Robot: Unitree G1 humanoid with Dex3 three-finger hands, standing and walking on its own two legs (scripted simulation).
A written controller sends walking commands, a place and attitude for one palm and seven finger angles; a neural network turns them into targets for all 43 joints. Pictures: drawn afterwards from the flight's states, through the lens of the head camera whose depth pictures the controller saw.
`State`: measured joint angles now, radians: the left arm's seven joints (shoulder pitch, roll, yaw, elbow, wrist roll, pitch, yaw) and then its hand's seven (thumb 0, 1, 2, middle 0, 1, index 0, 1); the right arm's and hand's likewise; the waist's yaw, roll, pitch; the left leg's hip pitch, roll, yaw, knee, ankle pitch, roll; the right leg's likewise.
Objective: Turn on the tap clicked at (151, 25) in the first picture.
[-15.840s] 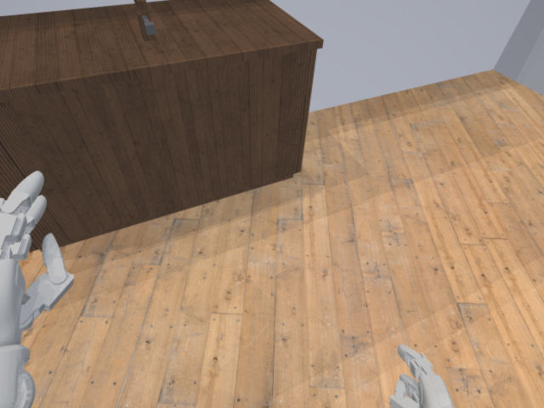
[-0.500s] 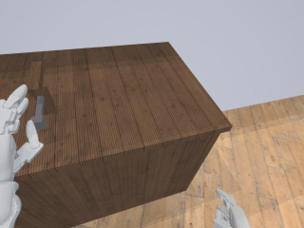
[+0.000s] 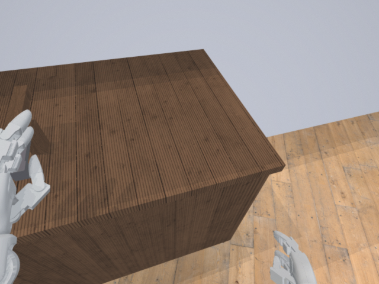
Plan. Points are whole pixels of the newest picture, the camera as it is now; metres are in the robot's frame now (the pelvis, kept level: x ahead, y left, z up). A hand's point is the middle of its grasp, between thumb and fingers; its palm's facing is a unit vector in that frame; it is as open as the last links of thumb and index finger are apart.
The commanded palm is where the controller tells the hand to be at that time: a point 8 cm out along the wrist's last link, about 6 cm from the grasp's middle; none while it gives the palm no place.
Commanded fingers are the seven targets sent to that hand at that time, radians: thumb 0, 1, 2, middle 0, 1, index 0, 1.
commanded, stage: come to a stop and stand still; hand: left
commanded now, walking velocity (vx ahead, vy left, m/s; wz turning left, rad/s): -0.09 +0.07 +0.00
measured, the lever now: (20, 171) +0.29 +0.37 +0.07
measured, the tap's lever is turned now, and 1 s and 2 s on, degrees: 0 0 0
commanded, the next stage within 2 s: look again from close up in 1.06 s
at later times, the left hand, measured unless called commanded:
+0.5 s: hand (35, 171) +0.23 +0.26 +0.17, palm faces +0.42 -0.83 -0.38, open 7.4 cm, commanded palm +0.15 +0.28 +0.17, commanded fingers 0.00 0.90 0.90 -0.20 -0.30 -0.20 -0.30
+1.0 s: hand (36, 182) +0.23 +0.27 +0.15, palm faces +0.35 -0.87 -0.36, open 7.4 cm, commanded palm +0.16 +0.30 +0.17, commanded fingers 0.00 0.90 0.90 -0.20 -0.30 -0.20 -0.30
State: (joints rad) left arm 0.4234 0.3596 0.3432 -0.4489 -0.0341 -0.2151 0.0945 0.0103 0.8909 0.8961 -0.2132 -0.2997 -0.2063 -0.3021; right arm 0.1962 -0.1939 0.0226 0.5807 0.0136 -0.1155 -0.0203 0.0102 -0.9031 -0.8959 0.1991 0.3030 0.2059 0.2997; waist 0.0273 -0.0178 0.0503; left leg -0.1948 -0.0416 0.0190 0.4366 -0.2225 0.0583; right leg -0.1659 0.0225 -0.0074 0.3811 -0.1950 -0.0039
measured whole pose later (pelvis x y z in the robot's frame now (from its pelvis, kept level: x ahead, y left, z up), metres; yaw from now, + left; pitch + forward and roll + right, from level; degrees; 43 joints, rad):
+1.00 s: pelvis +0.00 +0.02 +0.00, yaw -1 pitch +0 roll -2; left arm 0.39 0.37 0.35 -0.45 -0.03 -0.24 0.08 0.01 0.89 0.90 -0.21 -0.30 -0.21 -0.30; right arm 0.18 -0.18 0.02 0.56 0.01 -0.14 -0.01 0.01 -0.90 -0.90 0.20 0.30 0.21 0.30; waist 0.03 -0.04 0.06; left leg -0.22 -0.06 0.05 0.46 -0.24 0.09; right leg -0.19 0.00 0.02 0.40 -0.20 0.03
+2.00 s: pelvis -0.01 +0.01 -0.01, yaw -3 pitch -1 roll -1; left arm 0.42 0.38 0.36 -0.45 -0.04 -0.24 0.05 0.01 0.90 0.90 -0.21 -0.30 -0.20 -0.30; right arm 0.19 -0.20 0.01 0.55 0.04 -0.10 0.03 0.01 -0.90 -0.90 0.20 0.30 0.21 0.30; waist 0.01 0.01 0.07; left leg -0.24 -0.04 0.07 0.48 -0.24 0.07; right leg -0.24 0.02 0.04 0.46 -0.21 0.01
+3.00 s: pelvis +0.00 +0.02 +0.00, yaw -1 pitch -1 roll -1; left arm 0.40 0.37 0.34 -0.44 -0.03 -0.22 0.08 0.01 0.89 0.90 -0.21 -0.30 -0.21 -0.30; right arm 0.20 -0.19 0.03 0.57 0.02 -0.10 -0.02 0.01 -0.90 -0.90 0.20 0.30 0.21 0.30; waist 0.04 -0.02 0.05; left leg -0.20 -0.05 0.05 0.43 -0.22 0.08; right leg -0.18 0.01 0.02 0.38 -0.18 0.02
